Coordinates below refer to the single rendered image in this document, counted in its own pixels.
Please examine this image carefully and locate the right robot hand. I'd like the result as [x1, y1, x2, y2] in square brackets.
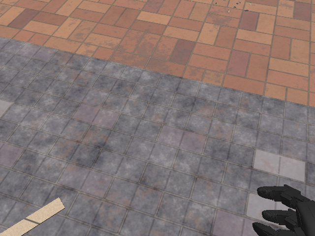
[252, 184, 315, 236]

